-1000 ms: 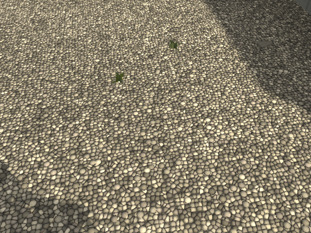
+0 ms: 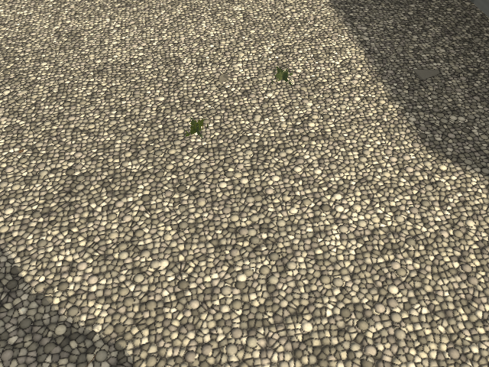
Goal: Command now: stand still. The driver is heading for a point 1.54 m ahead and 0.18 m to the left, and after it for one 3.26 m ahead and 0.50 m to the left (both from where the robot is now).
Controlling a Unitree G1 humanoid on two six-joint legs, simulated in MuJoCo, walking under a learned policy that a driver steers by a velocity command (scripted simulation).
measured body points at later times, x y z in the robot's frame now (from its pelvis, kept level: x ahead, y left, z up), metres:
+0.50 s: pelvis +0.01 +0.01 +0.00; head +0.01 +0.02 +0.45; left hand +0.01 +0.24 -0.16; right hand -0.01 -0.21 -0.16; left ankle -0.06 +0.07 -0.75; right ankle +0.03 -0.10 -0.75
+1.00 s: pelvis +0.02 +0.02 +0.00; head +0.02 +0.03 +0.45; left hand +0.00 +0.24 -0.17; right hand -0.03 -0.20 -0.16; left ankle -0.06 +0.07 -0.75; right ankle +0.03 -0.10 -0.75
